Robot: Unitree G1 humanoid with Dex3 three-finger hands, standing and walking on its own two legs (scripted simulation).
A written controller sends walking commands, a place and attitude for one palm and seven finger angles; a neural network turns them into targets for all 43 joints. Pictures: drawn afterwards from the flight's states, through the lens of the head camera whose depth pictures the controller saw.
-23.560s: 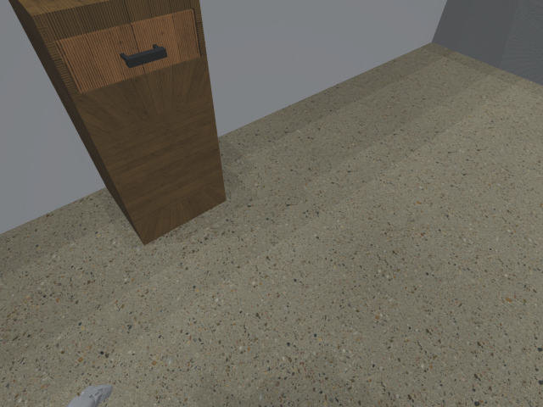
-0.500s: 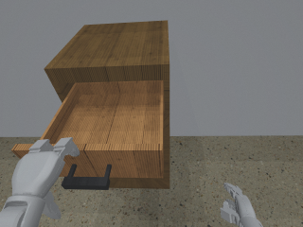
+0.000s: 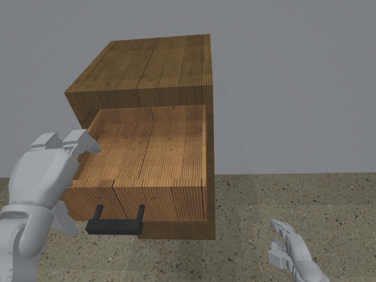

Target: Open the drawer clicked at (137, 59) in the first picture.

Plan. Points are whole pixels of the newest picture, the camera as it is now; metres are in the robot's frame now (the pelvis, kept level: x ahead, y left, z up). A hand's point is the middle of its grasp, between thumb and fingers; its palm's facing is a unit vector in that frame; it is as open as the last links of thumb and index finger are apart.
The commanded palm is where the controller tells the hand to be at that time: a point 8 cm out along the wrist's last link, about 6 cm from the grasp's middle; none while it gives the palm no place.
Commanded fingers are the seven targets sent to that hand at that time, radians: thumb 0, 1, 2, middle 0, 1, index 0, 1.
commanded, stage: lift the hand off the handle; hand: left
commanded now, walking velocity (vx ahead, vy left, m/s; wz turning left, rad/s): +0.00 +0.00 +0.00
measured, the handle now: (117, 217) +0.22 +0.21 +0.03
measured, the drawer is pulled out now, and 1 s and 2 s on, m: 0.29 0.29 0.29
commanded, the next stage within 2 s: draw the hand back to the body in 0.06 s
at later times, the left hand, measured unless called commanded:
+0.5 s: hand (62, 193) +0.19 +0.26 +0.17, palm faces +0.16 -0.05 -0.99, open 13.9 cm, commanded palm +0.14 +0.25 +0.23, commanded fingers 0.00 -0.50 0.30 -0.30 -1.20 -0.30 -1.20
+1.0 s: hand (76, 176) +0.19 +0.21 +0.21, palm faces +0.43 -0.82 -0.37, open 13.3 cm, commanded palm +0.14 +0.26 +0.22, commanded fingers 0.00 -0.05 0.50 -0.27 -0.91 -0.27 -0.91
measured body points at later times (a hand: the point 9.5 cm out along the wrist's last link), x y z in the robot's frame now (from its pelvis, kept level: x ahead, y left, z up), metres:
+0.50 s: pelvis -0.01 -0.01 +0.00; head -0.03 -0.05 +0.44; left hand +0.17 +0.25 +0.22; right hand +0.23 -0.21 -0.08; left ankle +0.01 +0.09 -0.74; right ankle +0.01 -0.11 -0.74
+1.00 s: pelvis +0.01 -0.02 +0.00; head -0.01 -0.02 +0.45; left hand +0.17 +0.25 +0.23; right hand +0.22 -0.20 -0.07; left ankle +0.01 +0.09 -0.74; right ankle +0.01 -0.11 -0.74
